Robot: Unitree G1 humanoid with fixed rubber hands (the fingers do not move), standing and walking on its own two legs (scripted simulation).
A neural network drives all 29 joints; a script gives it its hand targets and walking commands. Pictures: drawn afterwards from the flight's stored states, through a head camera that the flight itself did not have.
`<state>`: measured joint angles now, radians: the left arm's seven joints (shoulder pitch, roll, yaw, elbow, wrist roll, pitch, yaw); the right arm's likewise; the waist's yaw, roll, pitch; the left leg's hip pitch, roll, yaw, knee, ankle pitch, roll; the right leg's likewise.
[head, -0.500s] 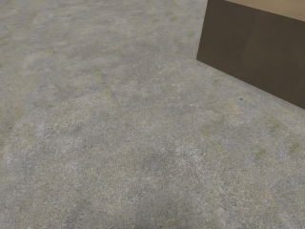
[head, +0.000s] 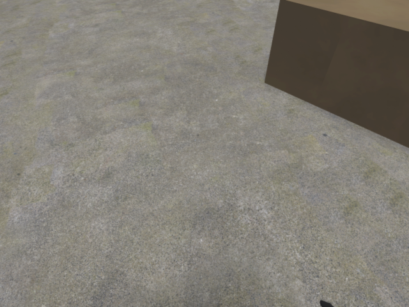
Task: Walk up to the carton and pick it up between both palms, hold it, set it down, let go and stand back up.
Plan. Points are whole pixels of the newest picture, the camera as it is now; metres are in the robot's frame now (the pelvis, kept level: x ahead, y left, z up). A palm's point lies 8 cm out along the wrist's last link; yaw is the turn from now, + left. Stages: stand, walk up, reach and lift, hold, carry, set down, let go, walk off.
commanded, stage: stand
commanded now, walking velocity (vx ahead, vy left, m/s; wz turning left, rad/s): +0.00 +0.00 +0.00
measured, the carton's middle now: out of the picture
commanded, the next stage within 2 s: walk up in 0.36 s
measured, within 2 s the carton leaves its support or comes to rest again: neither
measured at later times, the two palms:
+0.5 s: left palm out of the picture +0.03 +0.22 -0.13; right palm out of the picture +0.02 -0.22 -0.13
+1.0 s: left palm (157, 274) +0.24 +0.13 -0.13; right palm out of the picture +0.06 -0.40 -0.16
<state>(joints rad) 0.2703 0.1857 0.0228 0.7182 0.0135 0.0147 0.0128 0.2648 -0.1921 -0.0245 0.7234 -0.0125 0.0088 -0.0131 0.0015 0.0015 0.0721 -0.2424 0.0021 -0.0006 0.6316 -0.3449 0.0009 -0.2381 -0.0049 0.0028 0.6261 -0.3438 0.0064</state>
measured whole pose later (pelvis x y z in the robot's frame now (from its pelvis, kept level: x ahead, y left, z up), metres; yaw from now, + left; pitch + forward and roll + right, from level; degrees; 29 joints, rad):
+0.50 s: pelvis +0.01 +0.00 +0.01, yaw +0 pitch -2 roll +0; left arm 0.28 0.14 0.03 1.02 0.01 0.01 0.04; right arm 0.26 -0.13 -0.03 1.07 -0.01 0.01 -0.03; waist -0.01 -0.01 0.05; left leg -0.18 0.00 0.00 0.52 -0.30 0.00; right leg -0.18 -0.01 0.01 0.52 -0.30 0.01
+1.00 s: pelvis +0.09 -0.11 -0.03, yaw -19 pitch -5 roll -2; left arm 0.27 0.25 0.08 0.85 0.03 -0.02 -0.02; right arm 0.26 -0.32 -0.07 0.89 -0.02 -0.02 0.03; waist 0.01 0.09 0.10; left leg -0.36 0.13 -0.01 1.25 -0.52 0.05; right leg -0.40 -0.05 -0.10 0.85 -0.35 -0.03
